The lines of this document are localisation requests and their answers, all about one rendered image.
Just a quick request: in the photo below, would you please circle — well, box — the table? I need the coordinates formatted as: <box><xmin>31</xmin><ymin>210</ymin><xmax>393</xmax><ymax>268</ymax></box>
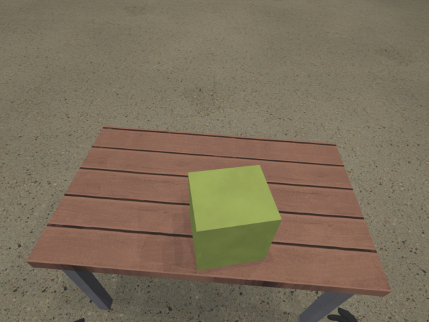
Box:
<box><xmin>26</xmin><ymin>125</ymin><xmax>391</xmax><ymax>322</ymax></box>

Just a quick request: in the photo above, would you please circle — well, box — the robot right hand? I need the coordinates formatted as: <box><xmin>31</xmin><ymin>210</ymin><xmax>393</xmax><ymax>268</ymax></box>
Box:
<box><xmin>327</xmin><ymin>307</ymin><xmax>358</xmax><ymax>322</ymax></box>

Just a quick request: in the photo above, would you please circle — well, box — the carton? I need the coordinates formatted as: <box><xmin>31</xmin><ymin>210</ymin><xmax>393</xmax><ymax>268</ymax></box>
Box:
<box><xmin>188</xmin><ymin>165</ymin><xmax>282</xmax><ymax>270</ymax></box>

